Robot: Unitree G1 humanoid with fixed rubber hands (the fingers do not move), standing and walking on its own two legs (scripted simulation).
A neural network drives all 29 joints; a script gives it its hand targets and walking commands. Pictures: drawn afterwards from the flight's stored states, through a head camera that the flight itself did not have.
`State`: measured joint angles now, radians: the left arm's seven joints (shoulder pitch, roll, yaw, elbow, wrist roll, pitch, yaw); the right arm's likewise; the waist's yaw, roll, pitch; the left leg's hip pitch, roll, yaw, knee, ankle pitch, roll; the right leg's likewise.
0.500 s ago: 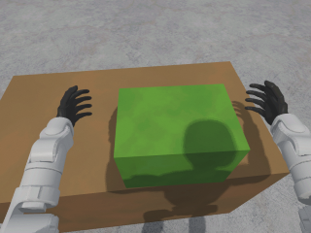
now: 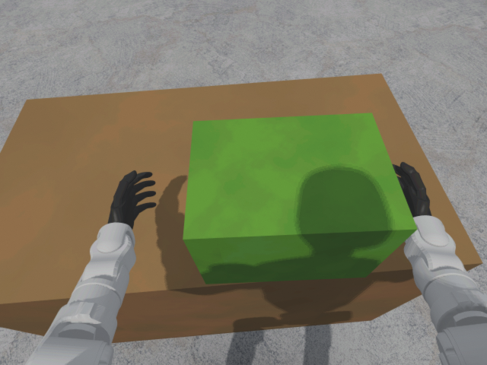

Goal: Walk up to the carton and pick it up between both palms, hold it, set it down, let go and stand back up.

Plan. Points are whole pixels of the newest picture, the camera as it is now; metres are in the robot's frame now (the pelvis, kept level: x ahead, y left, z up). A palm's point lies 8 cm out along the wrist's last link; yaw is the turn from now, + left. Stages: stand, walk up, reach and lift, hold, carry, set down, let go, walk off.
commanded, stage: reach and lift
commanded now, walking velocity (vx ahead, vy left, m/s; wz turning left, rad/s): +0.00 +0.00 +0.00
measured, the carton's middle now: (284, 203) +0.40 -0.05 +0.00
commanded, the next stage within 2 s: none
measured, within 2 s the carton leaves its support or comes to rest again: neither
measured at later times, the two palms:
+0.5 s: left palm (154, 220) +0.38 +0.18 -0.01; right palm (401, 208) +0.38 -0.25 +0.01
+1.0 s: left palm (172, 217) +0.39 +0.15 -0.02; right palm (403, 211) +0.37 -0.25 +0.00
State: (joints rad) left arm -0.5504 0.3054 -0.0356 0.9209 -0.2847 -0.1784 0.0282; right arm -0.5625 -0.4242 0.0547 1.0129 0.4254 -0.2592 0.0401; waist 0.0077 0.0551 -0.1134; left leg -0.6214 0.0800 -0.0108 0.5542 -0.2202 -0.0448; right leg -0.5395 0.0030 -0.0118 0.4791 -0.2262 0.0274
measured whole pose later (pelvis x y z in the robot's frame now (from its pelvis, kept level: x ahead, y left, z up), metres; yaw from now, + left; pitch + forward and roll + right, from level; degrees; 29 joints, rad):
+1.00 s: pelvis -0.03 -0.01 -0.03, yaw -1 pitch +24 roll -1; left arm -0.78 0.20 -0.05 1.28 -0.30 -0.38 0.09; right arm -0.78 -0.30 0.08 1.19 0.38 -0.30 -0.03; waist -0.04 0.03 -0.24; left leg -0.91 0.09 0.00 0.73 -0.24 -0.06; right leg -0.88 0.01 0.01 0.75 -0.29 0.01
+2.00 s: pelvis +0.00 +0.00 +0.00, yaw +1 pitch +20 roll -1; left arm -0.69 0.16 0.09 1.41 -0.17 -0.61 0.07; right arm -0.59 -0.18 -0.17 1.07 0.00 -0.40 0.02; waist -0.10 0.05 -0.19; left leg -0.69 0.06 -0.02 0.52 -0.19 -0.05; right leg -0.63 -0.01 -0.01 0.51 -0.23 0.03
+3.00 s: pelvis -0.01 +0.00 +0.01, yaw +2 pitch +20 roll -2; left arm -0.56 0.18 -0.07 1.08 -0.23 -0.42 0.12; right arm -0.44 -0.18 -0.13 0.87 0.06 -0.33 -0.02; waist -0.06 0.04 -0.24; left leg -0.65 0.05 -0.04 0.41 -0.11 -0.04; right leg -0.56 -0.02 -0.05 0.36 -0.14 0.03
